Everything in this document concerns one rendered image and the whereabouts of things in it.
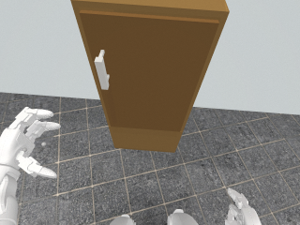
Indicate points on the right robot thigh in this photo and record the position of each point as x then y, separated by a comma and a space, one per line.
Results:
179, 218

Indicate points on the handle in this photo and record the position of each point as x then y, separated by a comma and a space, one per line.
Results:
101, 71

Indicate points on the robot right shin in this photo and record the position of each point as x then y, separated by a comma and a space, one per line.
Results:
178, 211

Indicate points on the right robot hand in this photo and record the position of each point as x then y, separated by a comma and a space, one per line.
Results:
246, 216

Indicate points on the left robot forearm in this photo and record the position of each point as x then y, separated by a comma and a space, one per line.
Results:
8, 186

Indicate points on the left robot hand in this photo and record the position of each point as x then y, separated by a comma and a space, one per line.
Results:
13, 141

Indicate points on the cupboard door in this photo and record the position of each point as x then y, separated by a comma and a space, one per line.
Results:
154, 63

